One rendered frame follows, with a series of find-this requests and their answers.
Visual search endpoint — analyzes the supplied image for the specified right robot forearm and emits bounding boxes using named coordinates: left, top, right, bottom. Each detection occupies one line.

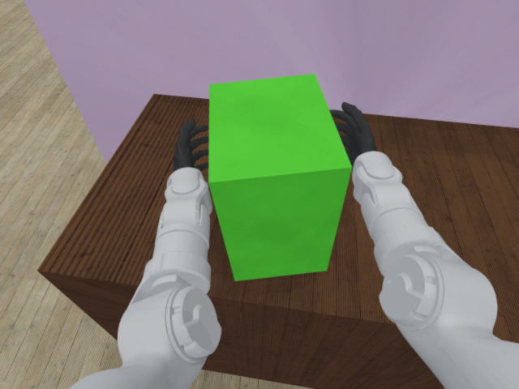
left=352, top=152, right=471, bottom=277

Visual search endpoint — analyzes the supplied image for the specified robot left hand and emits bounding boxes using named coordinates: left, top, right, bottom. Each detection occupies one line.
left=173, top=118, right=209, bottom=172

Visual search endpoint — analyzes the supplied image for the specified carton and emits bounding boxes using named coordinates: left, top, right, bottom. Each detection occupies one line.
left=208, top=74, right=352, bottom=281

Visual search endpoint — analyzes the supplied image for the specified pedestal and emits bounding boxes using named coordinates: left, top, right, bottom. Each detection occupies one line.
left=37, top=94, right=519, bottom=389

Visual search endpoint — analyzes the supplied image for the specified right robot upper arm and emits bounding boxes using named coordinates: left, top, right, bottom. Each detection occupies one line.
left=379, top=253, right=519, bottom=389

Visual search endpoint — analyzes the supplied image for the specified left robot forearm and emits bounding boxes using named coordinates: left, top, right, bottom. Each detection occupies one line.
left=127, top=167, right=212, bottom=308

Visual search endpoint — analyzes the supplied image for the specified robot right hand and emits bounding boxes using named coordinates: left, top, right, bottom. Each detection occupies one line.
left=329, top=102, right=377, bottom=168

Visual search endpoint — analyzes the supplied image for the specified left robot upper arm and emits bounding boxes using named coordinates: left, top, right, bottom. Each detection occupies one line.
left=69, top=285, right=221, bottom=389

